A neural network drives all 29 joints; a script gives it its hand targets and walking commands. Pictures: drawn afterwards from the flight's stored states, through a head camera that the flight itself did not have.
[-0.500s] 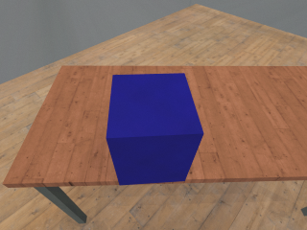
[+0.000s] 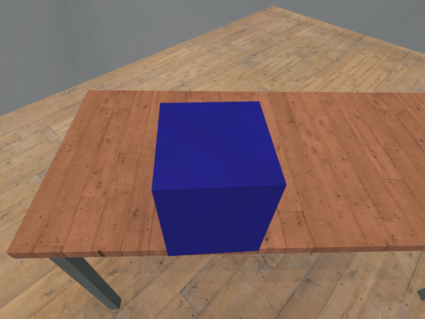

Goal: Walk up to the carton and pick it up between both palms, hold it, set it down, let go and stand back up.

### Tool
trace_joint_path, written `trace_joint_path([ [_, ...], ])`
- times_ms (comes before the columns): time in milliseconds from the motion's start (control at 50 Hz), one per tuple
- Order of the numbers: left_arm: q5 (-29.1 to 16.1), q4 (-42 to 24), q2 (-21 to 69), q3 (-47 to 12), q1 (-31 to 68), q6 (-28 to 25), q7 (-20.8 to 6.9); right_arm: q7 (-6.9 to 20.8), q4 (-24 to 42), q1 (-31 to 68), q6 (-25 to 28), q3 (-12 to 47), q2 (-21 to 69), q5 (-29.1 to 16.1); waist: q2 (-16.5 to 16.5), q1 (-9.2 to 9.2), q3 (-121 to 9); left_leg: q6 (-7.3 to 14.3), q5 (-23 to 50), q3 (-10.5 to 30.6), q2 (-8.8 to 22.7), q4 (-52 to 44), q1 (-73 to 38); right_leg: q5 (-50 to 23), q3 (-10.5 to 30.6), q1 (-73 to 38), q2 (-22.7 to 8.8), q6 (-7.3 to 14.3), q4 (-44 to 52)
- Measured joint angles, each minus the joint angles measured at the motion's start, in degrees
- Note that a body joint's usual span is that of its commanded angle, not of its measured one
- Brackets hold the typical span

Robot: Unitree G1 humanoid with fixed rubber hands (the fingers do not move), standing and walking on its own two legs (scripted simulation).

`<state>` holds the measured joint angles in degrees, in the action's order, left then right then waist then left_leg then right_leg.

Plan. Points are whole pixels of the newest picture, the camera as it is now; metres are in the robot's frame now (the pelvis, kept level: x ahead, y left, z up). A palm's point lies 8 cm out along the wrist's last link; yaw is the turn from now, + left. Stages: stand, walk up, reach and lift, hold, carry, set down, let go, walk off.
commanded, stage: stand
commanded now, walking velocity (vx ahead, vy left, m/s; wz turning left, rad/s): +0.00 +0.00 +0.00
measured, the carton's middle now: (212, 181) +0.37 +0.02 +0.04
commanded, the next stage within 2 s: none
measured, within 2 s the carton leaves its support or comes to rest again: neither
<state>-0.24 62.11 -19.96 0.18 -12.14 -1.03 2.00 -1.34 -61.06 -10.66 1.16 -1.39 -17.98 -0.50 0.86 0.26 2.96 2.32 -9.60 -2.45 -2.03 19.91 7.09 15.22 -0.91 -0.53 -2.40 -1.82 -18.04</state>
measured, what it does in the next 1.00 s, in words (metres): stands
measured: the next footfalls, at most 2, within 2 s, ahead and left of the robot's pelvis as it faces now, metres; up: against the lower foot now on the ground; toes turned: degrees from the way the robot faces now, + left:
none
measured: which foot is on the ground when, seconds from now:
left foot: down 0.00-1.00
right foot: down 0.00-1.00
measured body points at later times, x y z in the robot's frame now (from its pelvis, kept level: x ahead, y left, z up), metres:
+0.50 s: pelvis +0.00 +0.01 +0.00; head +0.00 +0.01 +0.45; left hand +0.04 +0.30 -0.14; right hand +0.07 -0.29 -0.13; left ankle +0.02 +0.09 -0.75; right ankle -0.06 -0.14 -0.75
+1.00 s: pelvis +0.00 +0.01 +0.00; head +0.00 +0.02 +0.45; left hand +0.04 +0.31 -0.14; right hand +0.07 -0.28 -0.13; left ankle +0.02 +0.09 -0.75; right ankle -0.06 -0.14 -0.75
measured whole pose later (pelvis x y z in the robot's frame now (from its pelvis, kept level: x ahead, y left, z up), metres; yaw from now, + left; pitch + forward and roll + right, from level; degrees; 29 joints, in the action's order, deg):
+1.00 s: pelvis +0.00 +0.01 +0.00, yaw +0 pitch -3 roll +0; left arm -0.1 62.2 -20.0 -0.1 -12.8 -0.8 2.4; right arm -1.3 -60.8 -10.4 1.1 -1.6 -17.4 -0.6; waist 1.4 0.2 3.2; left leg 3.2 -10.0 -2.5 -3.1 20.4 7.4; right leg 15.7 -1.0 -0.4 -3.5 -2.8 -18.5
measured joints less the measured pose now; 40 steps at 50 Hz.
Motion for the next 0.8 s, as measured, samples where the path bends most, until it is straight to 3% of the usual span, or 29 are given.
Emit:
trace_joint_path([
  [800, 0.0, -0.3, 0.4, -0.4, -0.3, 0.1, 0.4, -0.2, -0.3, -0.2, 0.0, -0.1, 0.6, -0.1, 0.4, 0.02, 0.1, 0.8, -0.5, -0.2, -0.8, 0.4, -0.1, 0.3, 0.1, -0.2, -0.9, -0.8, -0.2],
])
